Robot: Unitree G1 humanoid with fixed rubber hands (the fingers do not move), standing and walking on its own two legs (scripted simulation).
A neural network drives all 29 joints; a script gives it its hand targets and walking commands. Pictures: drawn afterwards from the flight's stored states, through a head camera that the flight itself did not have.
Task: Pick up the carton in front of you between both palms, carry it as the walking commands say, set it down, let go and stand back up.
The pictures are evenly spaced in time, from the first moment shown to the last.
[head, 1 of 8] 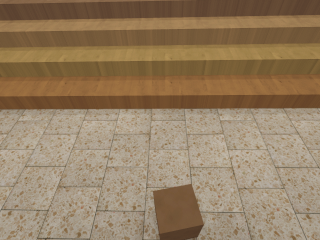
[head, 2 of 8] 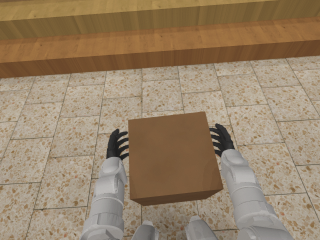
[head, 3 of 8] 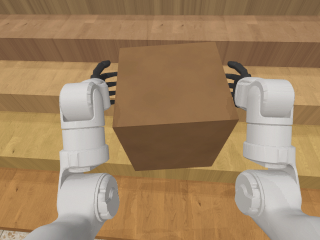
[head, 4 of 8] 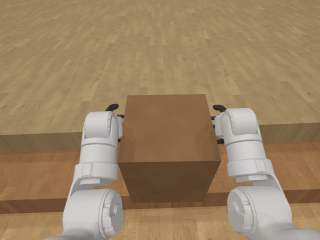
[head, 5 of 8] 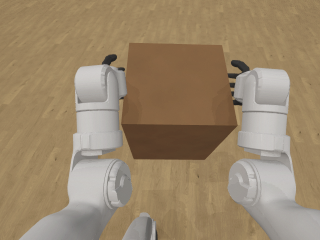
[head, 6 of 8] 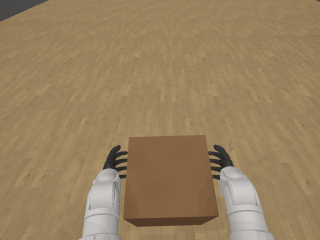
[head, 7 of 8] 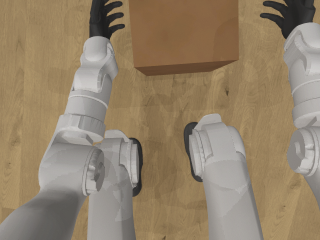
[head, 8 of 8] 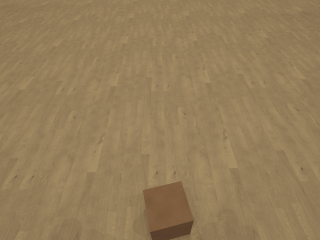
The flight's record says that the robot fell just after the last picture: no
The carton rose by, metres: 2.35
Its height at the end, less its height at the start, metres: +1.60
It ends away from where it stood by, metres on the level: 5.62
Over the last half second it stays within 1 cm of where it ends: yes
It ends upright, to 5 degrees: yes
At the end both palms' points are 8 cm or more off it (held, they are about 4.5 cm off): yes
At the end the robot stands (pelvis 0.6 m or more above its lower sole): yes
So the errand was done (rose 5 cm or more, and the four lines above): yes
